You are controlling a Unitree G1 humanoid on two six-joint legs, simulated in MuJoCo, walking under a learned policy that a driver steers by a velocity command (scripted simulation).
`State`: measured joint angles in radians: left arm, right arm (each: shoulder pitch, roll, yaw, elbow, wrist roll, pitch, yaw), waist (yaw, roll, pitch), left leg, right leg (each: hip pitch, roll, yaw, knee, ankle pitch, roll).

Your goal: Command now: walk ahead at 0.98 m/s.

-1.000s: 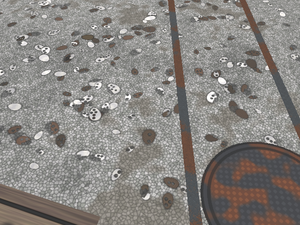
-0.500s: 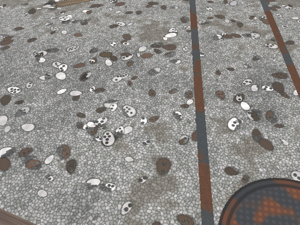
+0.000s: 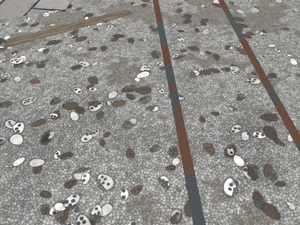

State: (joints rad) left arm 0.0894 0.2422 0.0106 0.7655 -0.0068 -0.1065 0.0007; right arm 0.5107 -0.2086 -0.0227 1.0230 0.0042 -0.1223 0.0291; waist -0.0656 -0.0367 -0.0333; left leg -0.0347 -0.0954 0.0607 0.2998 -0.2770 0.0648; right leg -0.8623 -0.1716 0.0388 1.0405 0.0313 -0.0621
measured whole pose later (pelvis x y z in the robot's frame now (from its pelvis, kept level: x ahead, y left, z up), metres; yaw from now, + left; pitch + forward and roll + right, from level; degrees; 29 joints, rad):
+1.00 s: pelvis +0.93 +0.01 +0.00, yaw +0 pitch +0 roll +2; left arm 0.11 0.26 0.02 0.76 -0.01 -0.10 0.00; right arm 0.49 -0.23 -0.03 0.96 0.00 -0.12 0.04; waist -0.07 -0.04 -0.01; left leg -0.06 -0.11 0.05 0.31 -0.25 0.08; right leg -0.78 -0.17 0.06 1.04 -0.06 -0.06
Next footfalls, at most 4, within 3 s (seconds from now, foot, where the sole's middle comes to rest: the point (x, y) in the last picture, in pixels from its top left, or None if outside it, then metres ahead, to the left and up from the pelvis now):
0.20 right None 0.44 -0.13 -0.78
0.72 left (129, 158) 0.92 0.09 -0.78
1.22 right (157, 96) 1.38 -0.10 -0.78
1.70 left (124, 89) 1.47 0.12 -0.78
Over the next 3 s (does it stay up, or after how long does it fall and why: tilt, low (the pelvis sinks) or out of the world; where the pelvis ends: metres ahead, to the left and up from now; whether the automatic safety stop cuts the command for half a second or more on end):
stays up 1.38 0.04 0.00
